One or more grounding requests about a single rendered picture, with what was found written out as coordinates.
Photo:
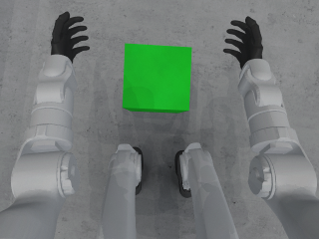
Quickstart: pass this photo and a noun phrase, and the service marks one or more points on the right robot thigh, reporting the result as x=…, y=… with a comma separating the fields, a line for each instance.
x=212, y=217

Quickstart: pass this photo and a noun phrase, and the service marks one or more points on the left robot shin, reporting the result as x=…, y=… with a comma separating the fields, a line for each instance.
x=122, y=146

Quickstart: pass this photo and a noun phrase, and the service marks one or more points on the left robot hand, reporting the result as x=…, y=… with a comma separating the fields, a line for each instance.
x=62, y=43

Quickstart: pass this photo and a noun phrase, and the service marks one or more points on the carton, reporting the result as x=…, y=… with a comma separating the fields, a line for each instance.
x=156, y=78

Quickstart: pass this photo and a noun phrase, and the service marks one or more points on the robot left upper arm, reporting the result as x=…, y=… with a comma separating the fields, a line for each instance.
x=42, y=181

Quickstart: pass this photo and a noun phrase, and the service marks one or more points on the right robot hand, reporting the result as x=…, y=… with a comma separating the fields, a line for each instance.
x=251, y=45

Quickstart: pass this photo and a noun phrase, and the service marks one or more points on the robot left forearm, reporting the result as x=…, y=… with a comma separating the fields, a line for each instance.
x=52, y=111

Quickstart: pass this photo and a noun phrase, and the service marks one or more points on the robot right upper arm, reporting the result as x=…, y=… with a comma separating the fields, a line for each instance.
x=287, y=183

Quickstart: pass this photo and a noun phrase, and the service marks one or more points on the robot right forearm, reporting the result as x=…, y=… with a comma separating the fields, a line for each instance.
x=270, y=131

